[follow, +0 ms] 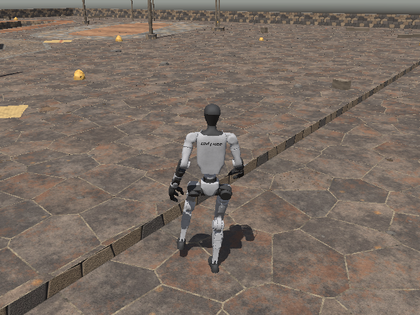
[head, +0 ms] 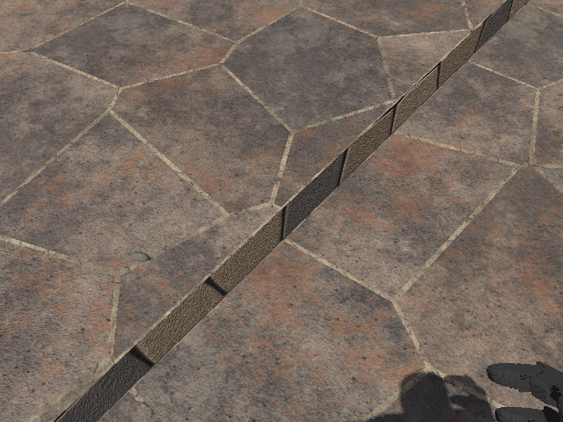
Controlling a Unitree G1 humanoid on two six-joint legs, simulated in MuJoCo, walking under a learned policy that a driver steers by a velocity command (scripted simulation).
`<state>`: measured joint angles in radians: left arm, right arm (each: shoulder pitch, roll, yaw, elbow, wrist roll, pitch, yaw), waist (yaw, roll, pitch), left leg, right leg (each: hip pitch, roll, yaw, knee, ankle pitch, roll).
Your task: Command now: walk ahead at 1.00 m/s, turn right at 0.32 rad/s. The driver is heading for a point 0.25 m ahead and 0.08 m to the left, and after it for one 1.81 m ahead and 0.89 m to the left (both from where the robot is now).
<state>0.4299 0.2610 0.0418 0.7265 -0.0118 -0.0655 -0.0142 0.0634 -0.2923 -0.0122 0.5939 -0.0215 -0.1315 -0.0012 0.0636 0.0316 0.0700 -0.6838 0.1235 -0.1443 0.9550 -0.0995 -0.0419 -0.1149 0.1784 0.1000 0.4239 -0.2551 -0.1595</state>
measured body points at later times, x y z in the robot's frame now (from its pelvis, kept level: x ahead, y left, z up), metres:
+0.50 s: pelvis +0.47 +0.11 +0.00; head +0.49 +0.12 +0.45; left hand +0.65 +0.39 -0.04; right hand +0.52 -0.16 -0.12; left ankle +0.41 +0.15 -0.74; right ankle +0.68 -0.04 -0.67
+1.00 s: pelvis +0.85 +0.23 +0.00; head +0.86 +0.26 +0.45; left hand +0.61 +0.34 -0.14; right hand +1.17 +0.31 -0.01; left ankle +0.88 +0.41 -0.50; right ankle +0.84 +0.05 -0.74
